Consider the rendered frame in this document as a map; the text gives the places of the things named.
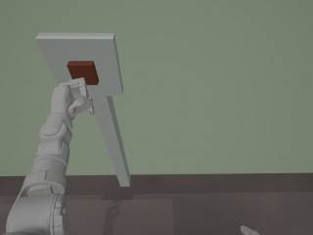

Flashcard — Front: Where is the left robot forearm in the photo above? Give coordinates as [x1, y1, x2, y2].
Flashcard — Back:
[6, 113, 73, 233]

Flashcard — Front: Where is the robot left hand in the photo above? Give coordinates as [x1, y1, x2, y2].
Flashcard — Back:
[50, 77, 95, 122]

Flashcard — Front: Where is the panel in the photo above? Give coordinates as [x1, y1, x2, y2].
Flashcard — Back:
[35, 32, 131, 187]

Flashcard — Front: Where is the robot right hand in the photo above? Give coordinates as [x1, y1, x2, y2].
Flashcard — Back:
[240, 225, 259, 235]

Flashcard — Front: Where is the button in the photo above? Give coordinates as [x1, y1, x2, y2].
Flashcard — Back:
[67, 61, 99, 85]

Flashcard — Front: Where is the robot left upper arm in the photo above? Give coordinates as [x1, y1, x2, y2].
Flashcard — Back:
[2, 193, 68, 235]

